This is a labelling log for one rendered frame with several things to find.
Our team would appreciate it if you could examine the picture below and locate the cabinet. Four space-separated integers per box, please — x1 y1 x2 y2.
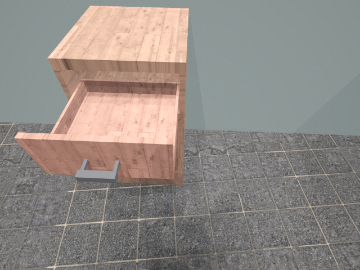
47 6 189 185

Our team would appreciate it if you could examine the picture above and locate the drawer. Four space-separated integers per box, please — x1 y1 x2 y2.
14 79 179 179

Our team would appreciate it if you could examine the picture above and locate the handle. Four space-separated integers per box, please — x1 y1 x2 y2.
75 159 120 183

